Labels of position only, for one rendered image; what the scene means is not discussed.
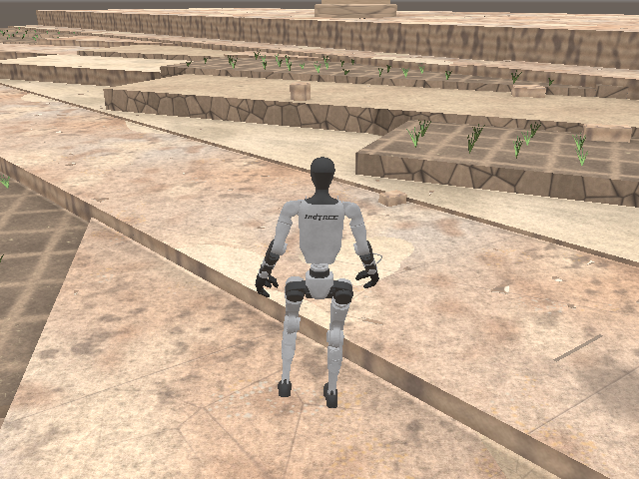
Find left robot thigh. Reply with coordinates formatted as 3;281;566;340
285;276;306;333

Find robot left forearm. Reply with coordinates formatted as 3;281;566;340
259;239;280;278

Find robot right forearm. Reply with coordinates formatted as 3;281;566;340
359;240;377;274

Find left robot shin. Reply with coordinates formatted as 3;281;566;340
282;315;297;384

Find right robot hand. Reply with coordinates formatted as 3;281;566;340
355;270;379;288

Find left robot upper arm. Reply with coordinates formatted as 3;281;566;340
271;200;301;255

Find right robot upper arm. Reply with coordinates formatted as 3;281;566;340
342;201;370;255

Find left robot hand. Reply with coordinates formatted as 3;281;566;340
255;274;279;297

